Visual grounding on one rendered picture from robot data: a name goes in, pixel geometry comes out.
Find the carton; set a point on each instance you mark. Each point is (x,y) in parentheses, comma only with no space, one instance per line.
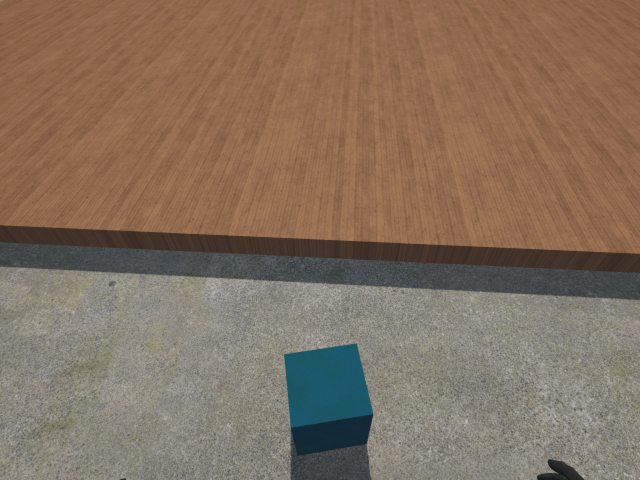
(329,403)

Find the right robot hand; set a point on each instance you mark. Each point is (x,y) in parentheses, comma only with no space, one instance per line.
(564,472)

